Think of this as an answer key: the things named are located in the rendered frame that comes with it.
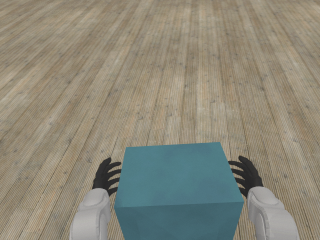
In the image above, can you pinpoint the left robot hand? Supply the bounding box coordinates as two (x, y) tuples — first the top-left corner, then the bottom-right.
(92, 157), (122, 197)

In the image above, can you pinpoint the right robot hand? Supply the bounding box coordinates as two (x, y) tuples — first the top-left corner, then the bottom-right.
(228, 155), (264, 199)

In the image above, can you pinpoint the right robot forearm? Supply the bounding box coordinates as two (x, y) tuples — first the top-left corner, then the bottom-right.
(247, 186), (300, 240)

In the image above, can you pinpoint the left robot forearm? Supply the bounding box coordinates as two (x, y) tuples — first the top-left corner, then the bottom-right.
(69, 188), (112, 240)

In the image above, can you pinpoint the carton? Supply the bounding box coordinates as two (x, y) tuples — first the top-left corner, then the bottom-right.
(114, 142), (244, 240)

